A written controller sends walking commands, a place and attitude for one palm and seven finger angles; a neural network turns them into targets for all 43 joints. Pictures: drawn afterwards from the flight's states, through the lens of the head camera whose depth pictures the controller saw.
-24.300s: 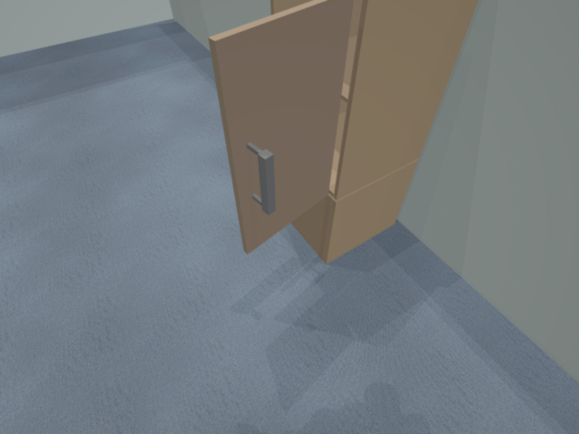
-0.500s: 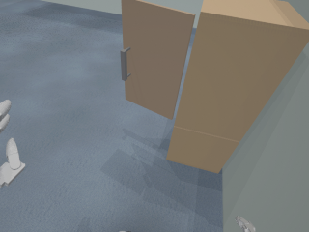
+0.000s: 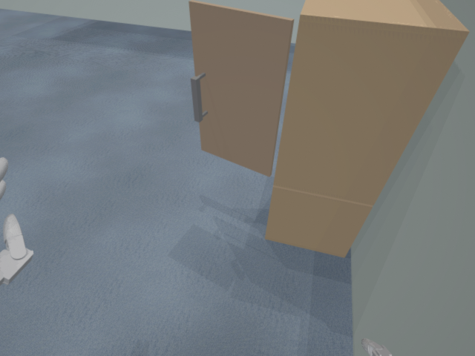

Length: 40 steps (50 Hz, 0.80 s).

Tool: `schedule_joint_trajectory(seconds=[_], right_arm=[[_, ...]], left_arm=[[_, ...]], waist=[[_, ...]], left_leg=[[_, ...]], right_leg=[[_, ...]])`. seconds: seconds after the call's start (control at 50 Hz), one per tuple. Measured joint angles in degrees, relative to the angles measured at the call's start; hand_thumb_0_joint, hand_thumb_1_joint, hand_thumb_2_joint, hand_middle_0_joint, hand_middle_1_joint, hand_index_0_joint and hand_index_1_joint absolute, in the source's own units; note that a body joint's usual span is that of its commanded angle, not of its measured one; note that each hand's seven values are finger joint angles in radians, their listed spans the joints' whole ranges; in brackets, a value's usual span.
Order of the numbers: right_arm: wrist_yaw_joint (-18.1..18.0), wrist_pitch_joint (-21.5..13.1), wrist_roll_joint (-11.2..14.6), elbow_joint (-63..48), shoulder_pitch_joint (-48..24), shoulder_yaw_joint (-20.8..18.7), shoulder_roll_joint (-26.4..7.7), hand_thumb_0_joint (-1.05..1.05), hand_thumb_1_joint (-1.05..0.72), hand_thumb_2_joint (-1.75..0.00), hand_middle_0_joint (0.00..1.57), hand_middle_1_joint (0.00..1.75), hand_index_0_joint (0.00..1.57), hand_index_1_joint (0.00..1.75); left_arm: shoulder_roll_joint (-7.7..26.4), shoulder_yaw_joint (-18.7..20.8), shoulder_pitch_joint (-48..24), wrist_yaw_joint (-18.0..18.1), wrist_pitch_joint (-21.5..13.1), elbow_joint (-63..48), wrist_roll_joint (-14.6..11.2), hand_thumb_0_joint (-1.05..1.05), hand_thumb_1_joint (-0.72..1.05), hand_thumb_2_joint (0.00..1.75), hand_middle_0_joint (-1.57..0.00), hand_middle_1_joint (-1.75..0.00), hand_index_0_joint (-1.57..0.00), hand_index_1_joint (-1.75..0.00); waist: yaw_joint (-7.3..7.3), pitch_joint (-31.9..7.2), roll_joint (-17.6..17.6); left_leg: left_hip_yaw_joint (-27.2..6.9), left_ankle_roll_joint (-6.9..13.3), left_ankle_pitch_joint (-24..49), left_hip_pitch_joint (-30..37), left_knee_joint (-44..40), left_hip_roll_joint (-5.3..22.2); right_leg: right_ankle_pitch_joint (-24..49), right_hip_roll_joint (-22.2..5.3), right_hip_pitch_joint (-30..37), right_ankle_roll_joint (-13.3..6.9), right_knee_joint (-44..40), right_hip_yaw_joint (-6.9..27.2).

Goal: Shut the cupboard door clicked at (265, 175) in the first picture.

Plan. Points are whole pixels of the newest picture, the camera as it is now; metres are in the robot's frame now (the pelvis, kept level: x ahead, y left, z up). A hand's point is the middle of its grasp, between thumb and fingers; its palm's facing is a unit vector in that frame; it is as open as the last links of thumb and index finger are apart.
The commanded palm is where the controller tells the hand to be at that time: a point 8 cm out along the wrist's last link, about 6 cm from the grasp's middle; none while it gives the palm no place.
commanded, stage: stop stepping back and stand still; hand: left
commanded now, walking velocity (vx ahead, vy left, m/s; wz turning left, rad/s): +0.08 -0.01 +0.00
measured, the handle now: (200, 97) +0.99 +0.20 -0.06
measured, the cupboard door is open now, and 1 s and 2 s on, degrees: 75 75 75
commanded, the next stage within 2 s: let the arm hang, fingers relaxed in 1.10 s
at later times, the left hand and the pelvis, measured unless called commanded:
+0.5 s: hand (28, 232) +0.23 +0.30 +0.16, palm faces +0.41 -0.77 -0.49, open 7.4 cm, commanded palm +0.16 +0.34 +0.17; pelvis +0.02 +0.04 -0.01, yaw +0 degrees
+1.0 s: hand (3, 250) +0.20 +0.32 +0.15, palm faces +0.44 -0.78 -0.45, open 7.4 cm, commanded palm +0.14 +0.35 +0.17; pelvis +0.00 +0.05 +0.00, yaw +0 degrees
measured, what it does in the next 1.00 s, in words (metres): steps on the spot: left foot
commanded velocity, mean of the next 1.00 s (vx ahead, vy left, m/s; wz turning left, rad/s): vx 0.00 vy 0.00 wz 0.00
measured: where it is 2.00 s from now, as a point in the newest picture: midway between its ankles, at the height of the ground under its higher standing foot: outside the picture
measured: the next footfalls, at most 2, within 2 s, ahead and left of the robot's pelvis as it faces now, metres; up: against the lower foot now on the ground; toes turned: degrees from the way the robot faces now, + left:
left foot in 0.14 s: +0.05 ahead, +0.16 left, +0.00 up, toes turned +6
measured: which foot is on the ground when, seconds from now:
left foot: up 0.00-0.12, down 0.14-1.00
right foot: down 0.00-1.00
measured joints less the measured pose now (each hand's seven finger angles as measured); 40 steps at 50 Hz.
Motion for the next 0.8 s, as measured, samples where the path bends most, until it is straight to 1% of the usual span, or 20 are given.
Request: schedule_joint_trajectory(seconds=[0.08,0.12,0.14,0.18,0.2,0.24,0.28,0.34,0.46,0.64,0.8], right_arm=[[-1.30,-1.62,0.25,-0.01,1.46,-1.30,-2.46,0.02,-0.90,-0.90,0.20,0.30,0.20,0.30],[-1.50,-2.40,0.41,-0.48,1.63,-1.75,-3.48,0.02,-0.90,-0.90,0.20,0.30,0.20,0.30],[-1.52,-2.72,0.55,-0.86,1.46,-2.02,-3.96,0.02,-0.90,-0.90,0.20,0.30,0.20,0.30],[-1.43,-2.65,0.94,-0.47,-0.30,-2.22,-3.08,0.02,-0.90,-0.90,0.20,0.30,0.20,0.30],[-1.27,-2.59,1.06,-0.61,-1.05,-1.95,-2.57,0.02,-0.90,-0.90,0.20,0.30,0.20,0.30],[-0.87,-2.83,1.18,-1.41,-2.13,-1.23,-1.51,0.02,-0.90,-0.90,0.20,0.30,0.20,0.30],[-0.29,-3.09,1.35,-2.40,-2.97,-0.48,-0.37,0.02,-0.90,-0.90,0.20,0.30,0.20,0.30],[0.60,-2.99,1.43,-3.49,-4.02,0.59,1.16,0.01,-0.90,-0.90,0.20,0.30,0.20,0.30],[1.19,-1.48,1.41,-4.20,-4.99,1.88,2.57,0.01,-0.90,-0.90,0.20,0.30,0.20,0.30],[0.57,-0.47,1.50,-4.23,-4.25,1.88,1.85,0.01,-0.90,-0.90,0.20,0.30,0.20,0.30],[0.17,-0.40,1.56,-4.08,-3.66,1.05,0.83,0.01,-0.90,-0.90,0.20,0.30,0.20,0.30]], left_arm=[[-1.65,-0.46,-1.30,1.27,0.51,2.47,0.13,0.02,0.89,0.90,-0.21,-0.30,-0.21,-0.30],[-2.37,-1.03,-1.49,1.67,0.75,1.77,0.07,0.02,0.89,0.90,-0.21,-0.30,-0.21,-0.30],[-2.58,-1.28,-1.55,1.75,0.77,1.00,0.02,0.02,0.89,0.90,-0.21,-0.30,-0.21,-0.30],[-2.19,-1.19,-2.17,1.68,0.66,0.42,-0.02,0.02,0.89,0.90,-0.21,-0.30,-0.21,-0.30],[-1.98,-0.98,-2.04,1.57,0.63,0.23,0.00,0.02,0.89,0.90,-0.21,-0.30,-0.21,-0.30],[-1.42,-0.50,-1.54,1.27,0.66,-0.19,0.11,0.02,0.89,0.90,-0.21,-0.30,-0.21,-0.30],[-0.77,-0.09,-1.14,1.03,0.38,-0.72,0.03,0.02,0.89,0.90,-0.21,-0.30,-0.21,-0.30],[0.00,0.40,-0.55,0.77,-0.28,-1.47,-0.26,0.02,0.89,0.90,-0.21,-0.30,-0.21,-0.30],[0.08,0.23,0.66,0.36,-0.32,-1.75,-0.77,0.02,0.89,0.90,-0.21,-0.30,-0.21,-0.30],[-0.70,-0.31,0.49,0.20,0.99,-1.32,-0.90,0.02,0.89,0.90,-0.21,-0.30,-0.21,-0.30],[-1.38,-0.57,0.39,0.47,1.06,-1.64,-0.83,0.02,0.89,0.90,-0.21,-0.30,-0.21,-0.30]], waist=[[0.17,0.47,0.19],[0.09,1.00,1.07],[-0.07,1.34,1.93],[-0.27,2.79,0.79],[-0.38,3.10,0.44],[-1.01,3.20,0.53],[-1.51,3.26,0.95],[-1.85,3.35,1.35],[-1.67,3.56,1.75],[-0.79,4.23,1.82],[-1.04,3.96,1.56]], left_leg=[[1.82,1.06,-0.36,8.74,-14.27,0.44],[2.00,1.74,0.94,13.86,-21.68,0.78],[1.43,1.96,2.49,15.96,-24.53,1.25],[1.67,0.14,3.14,16.62,-24.15,0.78],[1.98,-0.38,2.67,16.80,-23.66,0.76],[2.12,-0.74,1.78,16.82,-23.03,1.03],[2.05,-0.68,1.24,16.55,-22.54,1.40],[2.14,-0.57,0.77,16.08,-22.04,1.67],[2.72,-0.05,0.79,16.24,-22.77,1.22],[2.83,0.73,1.63,16.29,-23.85,0.64],[2.80,1.16,2.38,16.05,-24.14,0.37]], right_leg=[[-0.20,-1.45,0.25,1.16,0.14,-0.26],[-1.38,-1.19,-0.06,1.74,1.82,-0.76],[-2.22,-0.66,-0.48,2.01,3.18,-1.21],[-3.44,-1.34,-0.59,2.39,5.26,-0.82],[-3.58,-1.39,-0.38,2.50,5.42,-0.47],[-3.62,-1.13,0.07,2.79,4.91,-0.30],[-3.40,-0.75,0.34,2.85,4.18,-0.36],[-3.24,-0.47,0.27,2.91,3.66,-0.25],[-2.88,-0.86,0.34,3.63,2.75,0.32],[-1.53,-1.35,0.79,4.44,0.93,0.40],[-0.42,-1.57,0.88,4.79,0.01,0.37]])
